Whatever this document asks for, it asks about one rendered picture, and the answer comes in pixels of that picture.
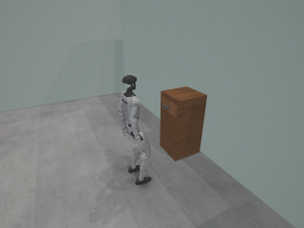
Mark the handle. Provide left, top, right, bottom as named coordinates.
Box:
left=162, top=104, right=171, bottom=110

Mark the right robot hand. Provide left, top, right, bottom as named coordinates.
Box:
left=136, top=141, right=145, bottom=155

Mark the left robot hand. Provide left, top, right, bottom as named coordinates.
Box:
left=122, top=125, right=129, bottom=137

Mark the robot right forearm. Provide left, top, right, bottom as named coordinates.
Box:
left=131, top=119, right=141, bottom=143

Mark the robot torso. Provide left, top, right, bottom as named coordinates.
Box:
left=122, top=94, right=140, bottom=137

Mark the robot left forearm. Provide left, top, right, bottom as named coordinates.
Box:
left=118, top=111, right=127, bottom=126

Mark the right robot upper arm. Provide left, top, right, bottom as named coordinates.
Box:
left=129, top=97, right=141, bottom=124

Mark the cabinet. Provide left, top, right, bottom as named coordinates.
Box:
left=160, top=86, right=207, bottom=162

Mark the right robot thigh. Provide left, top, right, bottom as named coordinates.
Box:
left=133, top=132, right=151, bottom=160

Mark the drawer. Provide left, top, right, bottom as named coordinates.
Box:
left=161, top=97, right=178, bottom=118

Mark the left robot upper arm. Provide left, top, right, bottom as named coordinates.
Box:
left=118, top=91, right=126, bottom=113

